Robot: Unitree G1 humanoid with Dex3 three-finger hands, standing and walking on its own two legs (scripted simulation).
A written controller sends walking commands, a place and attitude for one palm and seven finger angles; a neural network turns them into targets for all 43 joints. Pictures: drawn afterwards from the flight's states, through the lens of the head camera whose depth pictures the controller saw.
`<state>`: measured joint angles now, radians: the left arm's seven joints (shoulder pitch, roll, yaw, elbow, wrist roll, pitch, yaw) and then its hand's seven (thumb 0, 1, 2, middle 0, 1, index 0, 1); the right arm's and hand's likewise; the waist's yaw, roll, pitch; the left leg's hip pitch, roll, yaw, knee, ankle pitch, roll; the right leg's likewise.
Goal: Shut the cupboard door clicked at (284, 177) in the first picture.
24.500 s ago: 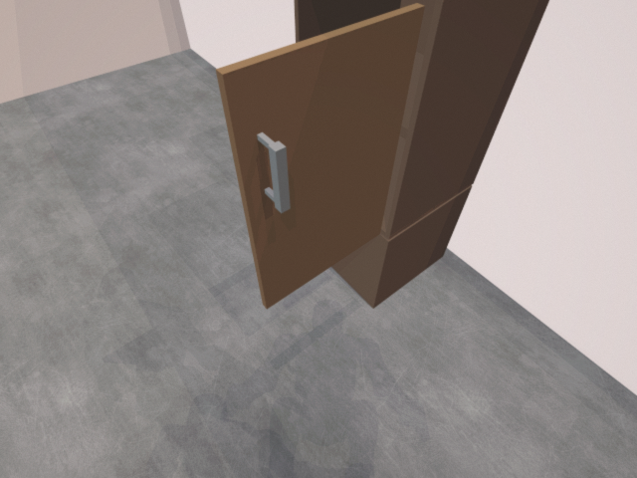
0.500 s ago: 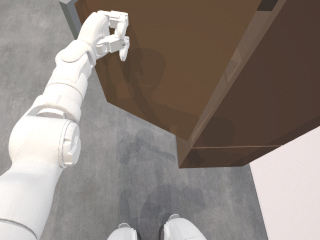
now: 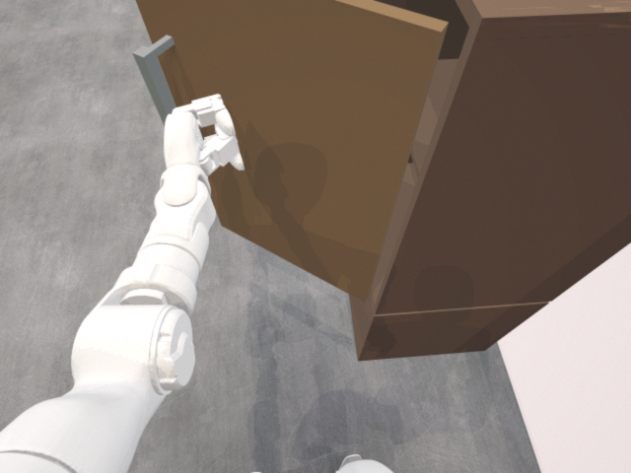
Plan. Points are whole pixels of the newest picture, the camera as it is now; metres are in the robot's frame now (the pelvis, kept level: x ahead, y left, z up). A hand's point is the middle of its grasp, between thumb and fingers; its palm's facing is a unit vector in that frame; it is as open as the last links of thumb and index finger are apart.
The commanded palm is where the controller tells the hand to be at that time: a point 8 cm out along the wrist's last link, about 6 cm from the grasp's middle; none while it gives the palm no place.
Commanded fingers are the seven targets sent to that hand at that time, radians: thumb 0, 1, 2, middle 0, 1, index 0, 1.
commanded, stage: pull the fist back off the door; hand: left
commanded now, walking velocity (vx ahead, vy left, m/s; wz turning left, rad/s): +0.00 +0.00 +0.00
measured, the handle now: (169, 87) +0.63 +0.15 +0.11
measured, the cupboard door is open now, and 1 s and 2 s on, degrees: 55 55 55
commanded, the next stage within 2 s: draw the hand back to the body in 0.42 s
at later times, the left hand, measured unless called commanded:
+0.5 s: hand (236, 176) +0.43 +0.05 +0.13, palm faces -0.05 -1.00 -0.07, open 3.1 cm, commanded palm +0.41 +0.11 +0.12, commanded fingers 0.00 0.90 0.90 -1.30 -1.50 -1.30 -1.50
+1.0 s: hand (134, 245) +0.34 +0.14 +0.16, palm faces -0.01 -1.00 +0.00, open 3.2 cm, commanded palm +0.30 +0.19 +0.16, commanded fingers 0.00 0.90 0.90 -1.19 -1.38 -1.19 -1.38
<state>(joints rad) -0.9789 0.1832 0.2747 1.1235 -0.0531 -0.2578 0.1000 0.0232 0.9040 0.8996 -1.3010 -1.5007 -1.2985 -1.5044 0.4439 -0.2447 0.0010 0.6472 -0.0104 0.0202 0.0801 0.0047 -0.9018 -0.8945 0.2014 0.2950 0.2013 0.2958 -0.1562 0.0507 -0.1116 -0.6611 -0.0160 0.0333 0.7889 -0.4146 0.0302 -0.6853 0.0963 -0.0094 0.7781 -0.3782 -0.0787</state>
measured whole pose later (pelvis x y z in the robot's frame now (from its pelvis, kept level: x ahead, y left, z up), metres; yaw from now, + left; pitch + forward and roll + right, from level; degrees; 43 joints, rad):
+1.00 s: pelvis -0.01 +0.03 +0.02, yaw +1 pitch +3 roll -1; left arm -0.26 0.14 0.02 0.26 -0.17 -0.10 0.01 0.02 0.91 0.90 -1.30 -1.50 -1.30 -1.50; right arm 0.28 -0.26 0.00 0.59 0.06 -0.03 -0.01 0.01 -0.90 -0.90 0.20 0.29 0.20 0.30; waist -0.02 0.05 -0.08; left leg -0.35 -0.05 0.03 0.65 -0.35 0.06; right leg -0.36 0.07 0.00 0.62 -0.32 -0.05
